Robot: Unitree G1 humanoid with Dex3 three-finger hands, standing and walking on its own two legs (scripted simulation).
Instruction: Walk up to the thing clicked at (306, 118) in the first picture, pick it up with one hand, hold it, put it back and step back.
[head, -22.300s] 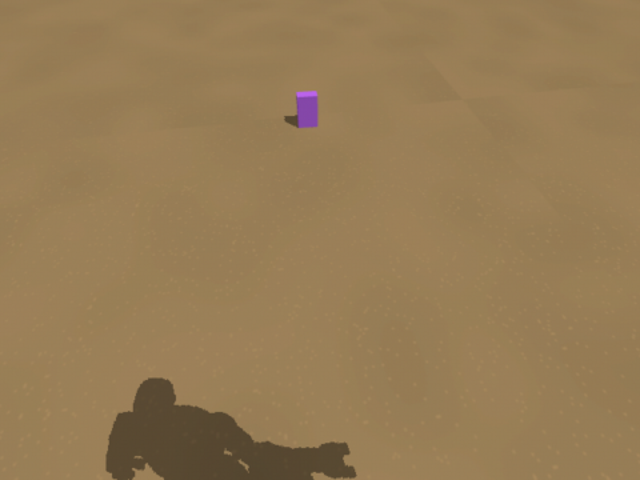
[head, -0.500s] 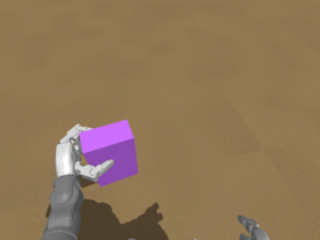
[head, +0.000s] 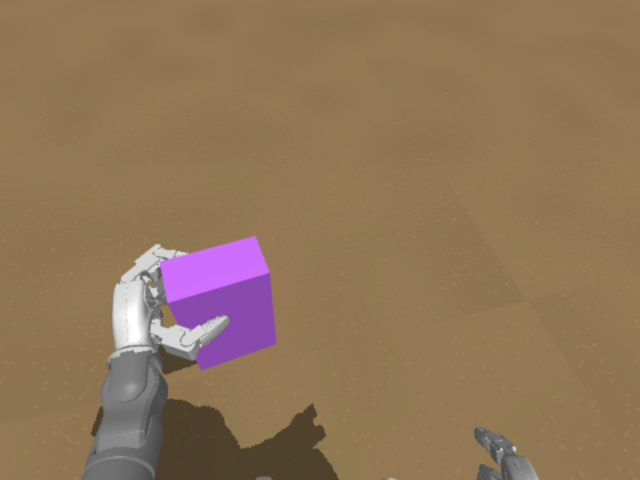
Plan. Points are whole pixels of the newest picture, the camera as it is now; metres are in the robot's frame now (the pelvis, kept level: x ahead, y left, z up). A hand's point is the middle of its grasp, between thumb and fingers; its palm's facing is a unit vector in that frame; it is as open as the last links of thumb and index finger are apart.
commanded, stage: crouch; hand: left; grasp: from the side
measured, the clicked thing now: (226, 308) +0.34 +0.14 +0.01
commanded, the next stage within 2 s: lower in 1.88 s
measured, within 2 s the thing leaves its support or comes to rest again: neither
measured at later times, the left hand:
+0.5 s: hand (199, 331) +0.36 +0.20 -0.09, palm faces +0.28 -0.96 -0.02, open 10.0 cm
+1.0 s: hand (212, 363) +0.40 +0.23 -0.33, palm faces +0.32 -0.95 -0.03, open 10.0 cm
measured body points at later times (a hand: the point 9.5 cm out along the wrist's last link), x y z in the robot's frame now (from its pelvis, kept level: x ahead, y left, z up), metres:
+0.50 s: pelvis -0.02 +0.00 -0.09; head +0.09 +0.03 +0.35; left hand +0.34 +0.25 -0.09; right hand +0.11 -0.26 -0.20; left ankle +0.02 +0.11 -0.70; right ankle +0.02 -0.12 -0.70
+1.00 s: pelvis -0.07 +0.00 -0.29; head +0.13 +0.04 +0.11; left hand +0.38 +0.28 -0.33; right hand +0.02 -0.27 -0.41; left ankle +0.02 +0.11 -0.70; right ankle +0.02 -0.12 -0.70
